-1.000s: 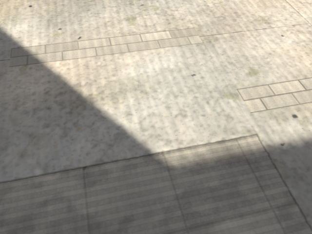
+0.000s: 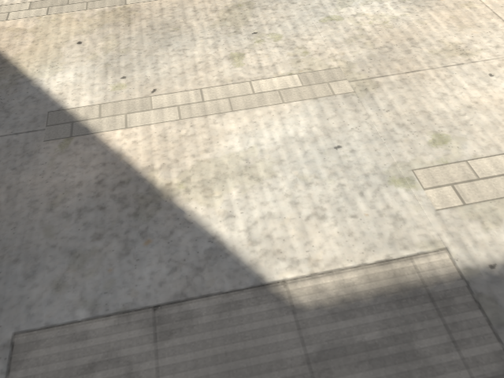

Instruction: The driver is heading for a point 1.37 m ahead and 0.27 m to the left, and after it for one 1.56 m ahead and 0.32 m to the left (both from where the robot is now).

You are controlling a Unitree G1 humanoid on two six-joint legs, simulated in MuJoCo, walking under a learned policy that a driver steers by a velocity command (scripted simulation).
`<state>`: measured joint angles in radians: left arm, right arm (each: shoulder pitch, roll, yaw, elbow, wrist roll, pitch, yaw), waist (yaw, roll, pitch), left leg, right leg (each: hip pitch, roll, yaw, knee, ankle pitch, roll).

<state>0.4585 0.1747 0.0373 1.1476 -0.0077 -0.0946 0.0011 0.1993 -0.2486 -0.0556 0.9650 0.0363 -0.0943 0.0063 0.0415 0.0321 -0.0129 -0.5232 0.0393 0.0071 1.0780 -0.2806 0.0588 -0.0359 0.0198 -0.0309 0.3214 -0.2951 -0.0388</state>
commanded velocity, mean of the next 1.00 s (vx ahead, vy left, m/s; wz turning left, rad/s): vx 0.48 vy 0.00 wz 0.34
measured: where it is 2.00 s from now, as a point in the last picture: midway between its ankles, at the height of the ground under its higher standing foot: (199, 222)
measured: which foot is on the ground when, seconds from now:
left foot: up 0.00-0.28, down 0.30-0.78, up 0.80-1.00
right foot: down 0.00-0.28, up 0.30-0.76, down 0.78-1.00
